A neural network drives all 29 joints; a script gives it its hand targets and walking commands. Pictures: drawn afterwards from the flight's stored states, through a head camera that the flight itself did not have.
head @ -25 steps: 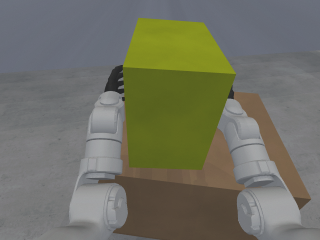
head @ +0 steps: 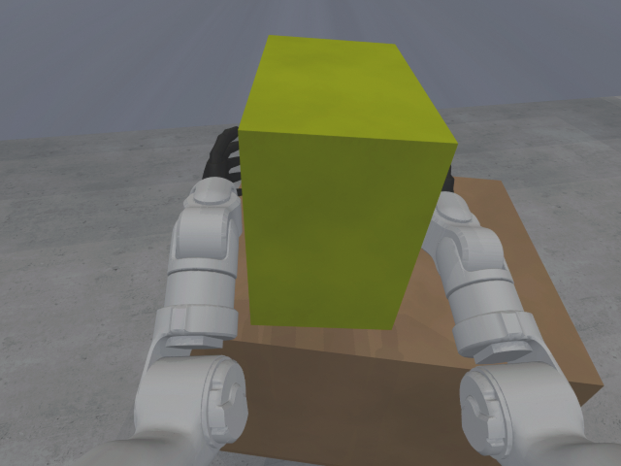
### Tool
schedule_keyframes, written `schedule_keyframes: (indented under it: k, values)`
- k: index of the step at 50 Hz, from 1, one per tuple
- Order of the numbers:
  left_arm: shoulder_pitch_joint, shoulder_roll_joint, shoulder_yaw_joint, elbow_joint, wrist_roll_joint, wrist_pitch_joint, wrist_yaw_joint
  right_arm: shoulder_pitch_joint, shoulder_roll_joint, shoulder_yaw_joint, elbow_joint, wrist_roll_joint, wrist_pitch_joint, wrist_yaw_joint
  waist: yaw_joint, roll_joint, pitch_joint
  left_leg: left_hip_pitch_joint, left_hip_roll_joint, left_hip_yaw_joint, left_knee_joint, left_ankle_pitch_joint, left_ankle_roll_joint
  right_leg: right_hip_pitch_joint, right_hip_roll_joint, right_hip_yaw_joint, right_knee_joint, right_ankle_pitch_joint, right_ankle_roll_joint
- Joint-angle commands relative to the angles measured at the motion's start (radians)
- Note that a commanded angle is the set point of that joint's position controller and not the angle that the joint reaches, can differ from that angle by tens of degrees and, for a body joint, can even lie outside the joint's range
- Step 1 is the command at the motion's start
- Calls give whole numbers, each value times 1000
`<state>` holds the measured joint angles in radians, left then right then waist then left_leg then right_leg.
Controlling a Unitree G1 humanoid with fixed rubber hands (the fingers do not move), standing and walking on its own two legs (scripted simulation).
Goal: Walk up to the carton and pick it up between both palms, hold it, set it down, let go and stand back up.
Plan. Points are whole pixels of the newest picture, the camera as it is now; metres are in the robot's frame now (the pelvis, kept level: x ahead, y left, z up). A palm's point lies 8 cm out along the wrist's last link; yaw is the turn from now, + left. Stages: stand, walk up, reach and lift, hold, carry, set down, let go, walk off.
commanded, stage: hold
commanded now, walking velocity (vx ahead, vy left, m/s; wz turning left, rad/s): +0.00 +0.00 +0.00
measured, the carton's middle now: (327, 175) +0.42 +0.02 +0.21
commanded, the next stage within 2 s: set down in 0.42 s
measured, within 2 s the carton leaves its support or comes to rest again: neither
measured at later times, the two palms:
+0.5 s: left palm (219, 186) +0.38 +0.15 +0.22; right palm (434, 197) +0.38 -0.12 +0.21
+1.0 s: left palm (222, 195) +0.40 +0.16 +0.19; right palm (420, 214) +0.40 -0.11 +0.16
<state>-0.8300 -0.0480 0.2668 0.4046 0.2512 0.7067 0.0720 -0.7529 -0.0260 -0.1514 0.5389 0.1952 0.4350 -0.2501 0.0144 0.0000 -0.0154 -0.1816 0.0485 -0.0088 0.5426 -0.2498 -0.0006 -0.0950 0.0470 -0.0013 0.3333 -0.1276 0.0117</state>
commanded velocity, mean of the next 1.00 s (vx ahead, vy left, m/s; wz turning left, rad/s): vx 0.00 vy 0.00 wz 0.00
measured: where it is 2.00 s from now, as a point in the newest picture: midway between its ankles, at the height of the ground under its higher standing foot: outside the picture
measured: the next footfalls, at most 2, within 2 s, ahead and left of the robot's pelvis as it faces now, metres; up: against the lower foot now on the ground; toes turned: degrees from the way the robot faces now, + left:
none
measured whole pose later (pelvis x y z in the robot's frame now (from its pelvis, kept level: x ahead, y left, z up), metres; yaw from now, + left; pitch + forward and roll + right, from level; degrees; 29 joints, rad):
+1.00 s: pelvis +0.00 +0.00 +0.00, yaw +0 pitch -7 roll -4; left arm -0.81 -0.10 0.36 0.43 0.37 0.46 0.02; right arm -0.76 0.03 -0.21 0.78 -0.02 0.03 -0.17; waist 0.01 0.00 0.08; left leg -0.15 0.05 -0.01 0.54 -0.26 0.00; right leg -0.06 0.05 0.00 0.32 -0.13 0.01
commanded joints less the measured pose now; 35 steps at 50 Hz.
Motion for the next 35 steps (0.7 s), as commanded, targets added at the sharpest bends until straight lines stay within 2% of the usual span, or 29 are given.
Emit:
schedule_keyframes:
  k: [1, 21, 22, 24, 29, 33, 35]
  values:
    - [-683, -664, -466, -205, -151, -43, -166, -958, 652, 446, -307, 111, -59, 112, -144, 10, -485, 133, -70, -25, -228, 253, -25, 187, 25, -19, -38, 70, 22]
    - [-686, -663, -468, -204, -152, -43, -165, -956, 650, 444, -303, 111, -59, 112, -145, 11, -482, 134, -70, -26, -229, 249, -26, 182, 25, -20, -37, 63, 23]
    - [-717, -672, -488, -273, -177, -54, -155, -1025, 647, 467, -247, 133, -68, 124, -98, 42, -538, 151, -61, -35, -203, 316, -20, 163, 31, -55, -33, 143, 11]
    - [-711, -679, -493, -263, -172, -60, -149, -1020, 624, 449, -243, 120, -81, 125, -107, 50, -546, 180, -59, -36, -189, 347, -29, 154, 36, -55, -37, 149, 5]
    - [-735, -637, -376, -154, -100, -94, -165, -1042, 595, 350, -138, 32, -140, 149, -92, 41, -454, 147, -61, -14, -222, 228, -23, 143, 30, -68, -55, 51, 0]
    - [-692, -579, -259, 20, -23, -154, -201, -971, 575, 213, -16, -96, -242, 182, -85, 16, -362, 108, -58, 12, -287, 54, -14, 145, 17, -83, -81, -100, 4]
    - [-670, -557, -234, 69, 4, -184, -218, -927, 557, 146, 36, -157, -292, 198, -94, 3, -326, 92, -59, 24, -314, -1, -9, 159, 15, -97, -84, -137, 9]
